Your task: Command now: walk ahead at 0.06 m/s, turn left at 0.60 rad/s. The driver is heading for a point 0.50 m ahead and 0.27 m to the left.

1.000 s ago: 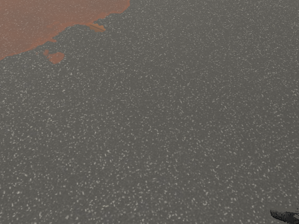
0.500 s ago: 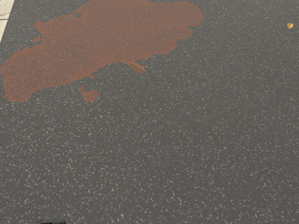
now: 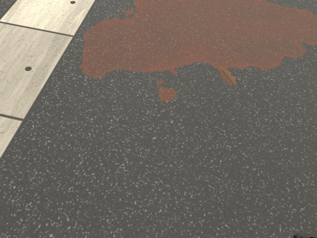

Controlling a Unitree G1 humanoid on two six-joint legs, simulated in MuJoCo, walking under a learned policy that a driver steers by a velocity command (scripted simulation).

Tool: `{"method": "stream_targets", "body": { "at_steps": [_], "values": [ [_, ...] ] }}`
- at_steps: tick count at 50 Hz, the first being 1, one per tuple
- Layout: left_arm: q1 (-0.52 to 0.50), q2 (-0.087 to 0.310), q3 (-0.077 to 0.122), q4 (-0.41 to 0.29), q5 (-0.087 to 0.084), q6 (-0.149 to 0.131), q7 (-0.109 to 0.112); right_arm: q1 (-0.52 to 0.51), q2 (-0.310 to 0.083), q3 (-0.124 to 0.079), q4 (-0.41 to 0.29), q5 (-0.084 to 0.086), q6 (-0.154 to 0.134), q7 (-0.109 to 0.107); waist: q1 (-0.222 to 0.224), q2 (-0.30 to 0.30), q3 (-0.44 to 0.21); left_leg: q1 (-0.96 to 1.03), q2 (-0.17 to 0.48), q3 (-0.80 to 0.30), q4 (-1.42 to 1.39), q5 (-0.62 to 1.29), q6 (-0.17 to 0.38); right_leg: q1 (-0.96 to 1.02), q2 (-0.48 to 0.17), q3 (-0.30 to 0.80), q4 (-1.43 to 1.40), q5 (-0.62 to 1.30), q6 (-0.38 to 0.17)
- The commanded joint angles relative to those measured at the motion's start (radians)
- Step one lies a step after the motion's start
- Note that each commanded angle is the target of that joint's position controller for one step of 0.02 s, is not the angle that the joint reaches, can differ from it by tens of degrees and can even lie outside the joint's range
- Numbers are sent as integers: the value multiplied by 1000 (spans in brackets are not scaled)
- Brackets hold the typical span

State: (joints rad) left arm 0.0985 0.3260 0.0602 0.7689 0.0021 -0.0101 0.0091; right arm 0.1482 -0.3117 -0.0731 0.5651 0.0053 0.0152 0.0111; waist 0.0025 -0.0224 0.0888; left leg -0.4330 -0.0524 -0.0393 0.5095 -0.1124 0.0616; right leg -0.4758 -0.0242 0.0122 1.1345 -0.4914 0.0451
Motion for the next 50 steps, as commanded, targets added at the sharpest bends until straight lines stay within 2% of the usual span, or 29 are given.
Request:
{"method": "stream_targets", "body": {
  "at_steps": [1,3,6,11,13,14,15,16,17,18,19,20,21,23,25,26,28,31,32,33,34,35,36,37,38,40,43,47,50],
  "values": [
    [62,105,29,-50,8,8,13,-21,-159,-48,-74,-12,-5,-19,27,136,-211,179,218,-296,-190,178,185,-54,-7,44,-31,89,18],
    [68,83,22,-47,6,9,16,-14,-161,-51,-68,-13,-4,-30,25,137,-225,166,203,-288,-184,190,189,-28,9,45,-122,105,33],
    [34,61,13,-61,6,10,16,-6,-166,-55,-58,-5,4,-42,7,145,-235,160,188,-319,-172,79,179,5,21,63,-247,143,43],
    [14,69,19,-81,-4,-2,1,-3,-162,-55,-54,-3,20,-37,-14,184,-217,164,183,-429,-151,-32,156,78,50,75,-426,144,19],
    [57,67,24,-74,-4,-11,-8,-18,-156,-52,-55,8,28,-38,13,186,-211,157,161,-450,-111,-18,128,162,57,59,-587,207,-8],
    [94,77,31,-63,0,-13,-10,-16,-145,-48,-52,16,32,-41,33,172,-206,119,127,-434,-76,-49,93,246,36,55,-707,290,-30],
    [125,145,49,-65,18,-10,-5,21,-100,-36,-50,14,33,-42,19,44,-216,17,53,-349,73,-229,32,350,-140,198,-788,304,-92],
    [100,230,67,-63,45,1,-2,23,-90,-37,-81,21,26,-42,-20,-267,-141,-190,-118,-114,273,-460,-28,335,-335,452,-864,424,-245],
    [59,177,56,-96,55,-6,3,40,-176,-62,-64,-3,13,-41,-7,-233,-142,-190,-51,-131,516,-490,-73,279,-406,514,-870,474,-324],
    [1,123,40,-116,44,-7,13,61,-205,-78,-37,6,16,-37,-30,-156,-133,-179,-32,-133,613,-424,-85,264,-352,408,-846,491,-292],
    [-39,95,34,-125,28,-6,18,88,-185,-78,-7,10,28,-40,-45,-115,-116,-178,-24,-114,661,-370,-104,267,-280,301,-826,482,-242],
    [-44,81,30,-127,11,-5,23,96,-160,-73,3,6,38,-43,-36,-109,-108,-208,-18,-105,712,-320,-121,298,-251,246,-815,490,-222],
    [-32,74,25,-126,6,-1,28,93,-130,-64,5,9,44,-41,-28,-105,-100,-213,-12,-89,734,-301,-134,305,-234,195,-812,538,-224],
    [16,79,27,-117,12,10,32,37,-94,-50,-19,19,44,-38,9,-120,-101,-216,3,-40,656,-270,-153,351,-210,133,-816,573,-237],
    [65,99,34,-103,13,18,32,-13,-68,-35,-41,14,39,-37,43,-141,-127,-198,22,-31,532,-289,-165,427,-227,127,-801,624,-257],
    [66,112,38,-100,11,21,30,-18,-57,-28,-45,10,37,-34,45,-151,-143,-153,33,-21,464,-306,-164,434,-233,118,-791,640,-261],
    [54,139,47,-99,1,24,20,-23,-45,-17,-48,4,35,-27,47,-172,-157,-41,46,15,331,-331,-152,402,-245,98,-784,677,-265],
    [59,151,49,-82,-20,25,8,10,-64,-20,-26,7,36,-21,37,-182,-159,82,33,54,120,-257,-126,385,-252,102,-752,692,-262],
    [57,144,44,-75,-28,25,6,46,-54,-17,-6,7,36,-17,16,-164,-170,167,25,74,-12,-169,-102,355,-242,90,-744,593,-244],
    [66,120,34,-64,-34,22,2,82,-50,-16,16,6,35,-15,-4,-141,-171,289,14,84,-141,-87,-71,284,-221,75,-732,448,-209],
    [98,73,15,-46,-21,10,-7,108,-65,-17,25,6,34,-18,-12,-84,-191,446,52,19,-160,-58,-43,170,-184,42,-696,280,-144],
    [84,-11,-16,-64,24,-2,-23,180,-129,-27,32,3,34,-31,-16,138,-242,594,258,-240,-165,0,20,5,-88,-66,-460,22,-54],
    [10,37,-4,-114,4,-13,-17,228,-227,-53,50,-10,22,-21,-70,306,-177,502,402,-470,-259,-280,197,-190,7,-90,-307,-141,-21],
    [-45,120,23,-118,-17,-20,-11,219,-192,-46,49,-15,-5,-16,-103,221,-101,453,395,-512,-321,-466,236,-252,-34,-15,-159,-113,-18],
    [-37,137,36,-112,-29,-24,-13,186,-154,-31,62,-14,-24,-18,-74,225,-44,419,365,-468,-341,-542,207,-289,-52,6,-114,-38,-31],
    [2,120,40,-79,-20,-33,-15,139,-116,-18,68,1,-47,-28,-46,209,-5,404,313,-383,-370,-476,164,-306,-74,20,-120,99,-35],
    [10,66,29,-60,-15,-59,-29,138,-95,-12,74,-7,-66,-34,-32,152,-28,392,266,-263,-387,-273,145,-260,-69,0,-201,280,-25],
    [-44,27,7,-73,-15,-66,-39,160,-127,-24,95,3,-76,-26,-56,148,-37,322,250,-166,-380,-162,141,-114,-42,-23,-439,376,-7],
    [-73,44,2,-90,-22,-67,-49,194,-150,-32,122,13,-78,-17,-66,139,-14,296,282,-169,-366,-176,149,-60,-35,-19,-516,372,-21]
  ]
}}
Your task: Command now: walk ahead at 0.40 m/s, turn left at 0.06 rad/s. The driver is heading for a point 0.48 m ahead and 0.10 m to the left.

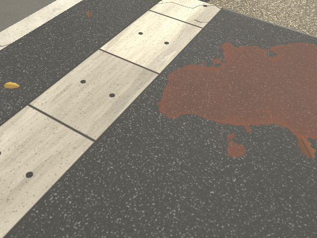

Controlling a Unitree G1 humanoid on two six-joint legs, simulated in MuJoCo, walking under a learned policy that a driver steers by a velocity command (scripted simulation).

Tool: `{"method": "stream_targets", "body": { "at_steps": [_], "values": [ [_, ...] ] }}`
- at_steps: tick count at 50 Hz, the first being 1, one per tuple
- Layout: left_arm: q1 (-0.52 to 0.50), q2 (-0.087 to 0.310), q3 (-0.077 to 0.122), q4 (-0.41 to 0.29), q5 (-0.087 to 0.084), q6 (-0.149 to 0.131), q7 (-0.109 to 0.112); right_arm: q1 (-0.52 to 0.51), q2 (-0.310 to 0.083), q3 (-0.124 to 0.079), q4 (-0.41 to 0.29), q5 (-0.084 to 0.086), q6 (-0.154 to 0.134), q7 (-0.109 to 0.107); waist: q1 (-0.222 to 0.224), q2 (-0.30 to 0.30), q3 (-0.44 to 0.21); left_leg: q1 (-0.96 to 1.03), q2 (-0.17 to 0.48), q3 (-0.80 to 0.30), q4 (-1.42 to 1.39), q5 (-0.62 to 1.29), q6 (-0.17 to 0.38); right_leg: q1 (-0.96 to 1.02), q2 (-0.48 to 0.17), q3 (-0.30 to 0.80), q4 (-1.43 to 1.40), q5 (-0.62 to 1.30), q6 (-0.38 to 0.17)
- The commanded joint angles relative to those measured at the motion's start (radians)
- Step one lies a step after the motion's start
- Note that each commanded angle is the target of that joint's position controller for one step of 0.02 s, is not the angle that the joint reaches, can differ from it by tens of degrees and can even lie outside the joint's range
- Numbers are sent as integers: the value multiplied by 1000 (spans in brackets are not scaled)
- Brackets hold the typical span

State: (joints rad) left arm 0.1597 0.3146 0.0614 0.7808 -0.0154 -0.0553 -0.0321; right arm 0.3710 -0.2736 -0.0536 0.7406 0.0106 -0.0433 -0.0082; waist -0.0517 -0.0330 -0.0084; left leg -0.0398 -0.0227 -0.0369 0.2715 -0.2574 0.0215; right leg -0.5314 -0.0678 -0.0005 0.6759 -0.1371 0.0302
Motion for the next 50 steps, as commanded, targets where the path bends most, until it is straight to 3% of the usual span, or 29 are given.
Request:
{"method": "stream_targets", "body": {
  "at_steps": [1,4,5,6,7,8,9,10,11,12,14,19,22,27,30,31,32,33,34,35,36,37,38,39,41,43,45,47,50],
  "values": [
    [-134,64,1,-107,-6,-24,-11,-25,-192,-53,-46,12,-19,4,-7,147,90,-98,267,-178,-122,-39,188,10,6,-1,-74,10,-19],
    [-60,90,8,-91,-9,-31,-13,-34,-192,-52,-30,14,-11,6,45,134,82,-100,274,-172,-57,-5,159,132,20,-20,-138,-7,-63],
    [16,106,18,-67,-7,-31,-8,-33,-180,-46,-27,9,-8,6,82,124,49,-124,245,-147,27,89,139,244,46,-41,-153,-27,-78],
    [146,147,38,-33,-8,-34,2,-24,-139,-31,-24,0,-7,5,138,77,-29,-182,182,-82,226,191,105,427,27,-9,-170,-41,-107],
    [264,262,62,-24,12,-37,10,15,-63,-4,-66,-11,-16,4,153,-154,-164,-429,54,18,618,43,24,702,-207,341,-242,-156,-220],
    [328,258,59,-10,11,-38,-2,26,-64,-3,-80,-1,-34,-4,160,-297,-230,-634,-40,-46,854,-320,-10,802,-311,731,-435,-426,-315],
    [260,183,34,-18,6,-42,-4,-22,-156,-28,-75,23,-44,1,149,-173,-125,-732,26,-96,963,-268,4,727,-310,686,-462,-540,-288],
    [196,148,23,-32,9,-41,-2,-74,-170,-31,-83,31,-47,5,127,-117,-38,-757,75,-67,965,-178,24,631,-281,569,-460,-477,-258],
    [147,121,14,-42,16,-39,0,-91,-152,-28,-76,21,-46,5,108,-61,0,-739,109,-58,930,-94,28,555,-241,462,-472,-382,-239],
    [114,98,7,-47,25,-41,2,-93,-137,-29,-69,14,-40,6,87,-59,27,-703,137,-62,883,-29,26,491,-204,372,-492,-281,-222],
    [96,82,5,-44,30,-52,8,-66,-104,-26,-46,17,-22,11,66,-84,26,-639,148,-59,860,50,14,429,-166,244,-531,-133,-210],
    [127,96,12,-9,30,-61,21,-138,-77,-24,-67,12,-12,7,76,-25,62,-715,110,-98,688,239,-21,445,-151,40,-564,144,-206],
    [124,105,11,-2,26,-57,32,-223,-56,-13,-92,9,-21,25,102,-24,83,-652,101,-21,496,372,-20,435,-127,-65,-587,203,-176],
    [211,130,19,44,12,-25,42,-363,-26,3,-162,12,-27,64,148,6,128,-689,83,48,331,346,18,605,-180,-133,-534,358,-167],
    [200,161,27,38,6,6,56,-344,-58,-13,-187,6,-26,81,98,-34,73,-586,8,125,313,197,65,684,-193,-165,-366,842,-152],
    [196,168,28,34,7,16,64,-270,-82,-26,-175,0,-25,81,52,-56,21,-491,-32,143,312,159,84,691,-187,-165,-245,1009,-143],
    [183,171,27,28,11,24,69,-131,-128,-49,-143,-1,-27,73,-22,-58,-59,-307,-62,132,266,202,112,643,-166,-167,-67,1029,-123],
    [155,167,21,10,9,18,71,-1,-174,-69,-115,-7,-26,54,-105,-13,-134,-34,-11,43,191,395,154,467,-122,-177,167,845,-82],
    [273,30,-20,-20,62,-6,52,26,-270,-76,-104,-24,-14,30,0,280,-280,400,276,-304,348,910,292,69,31,-159,543,-257,-28],
    [332,73,-31,6,27,-32,25,47,-222,-60,-130,-23,-16,28,-22,226,-529,559,461,-674,254,853,471,-85,122,66,795,-581,-6],
    [196,160,-1,-5,-20,-38,17,14,-178,-49,-130,-24,-10,30,-74,82,-441,439,398,-503,205,858,405,-106,55,129,790,-486,-13],
    [103,135,-9,-52,-27,-37,21,-69,-151,-39,-126,-9,-11,29,-39,48,-264,275,346,-369,176,815,343,-147,11,95,701,-415,-16],
    [79,116,-10,-44,-10,-30,31,-131,-120,-27,-123,0,-13,30,2,-12,-150,103,302,-293,126,772,302,-129,-19,73,617,-375,-6],
    [95,118,-4,-41,1,-14,39,-171,-105,-22,-123,-6,-15,27,41,3,-107,-29,274,-245,84,745,284,-49,-40,73,556,-334,3],
    [173,85,-6,-18,8,17,49,-223,-111,-23,-112,-23,-21,31,97,53,-82,-215,229,-152,23,751,280,101,-37,52,469,-278,32],
    [191,54,-13,-13,17,30,60,-252,-114,-23,-91,-28,-29,30,115,84,-85,-269,201,-77,15,805,271,148,-30,37,328,-223,54],
    [159,41,-19,-16,25,36,66,-260,-117,-23,-68,-30,-22,23,101,107,-108,-258,177,-32,25,771,248,176,-29,33,203,-130,60],
    [108,49,-16,-24,20,40,67,-246,-121,-22,-43,-33,-9,17,74,113,-117,-238,178,-34,19,653,233,192,-27,34,118,-44,58],
    [47,65,-9,-38,16,47,66,-241,-110,-13,-8,-33,6,16,55,123,-86,-234,194,-75,24,425,215,218,-21,42,13,-37,43]
  ]
}}
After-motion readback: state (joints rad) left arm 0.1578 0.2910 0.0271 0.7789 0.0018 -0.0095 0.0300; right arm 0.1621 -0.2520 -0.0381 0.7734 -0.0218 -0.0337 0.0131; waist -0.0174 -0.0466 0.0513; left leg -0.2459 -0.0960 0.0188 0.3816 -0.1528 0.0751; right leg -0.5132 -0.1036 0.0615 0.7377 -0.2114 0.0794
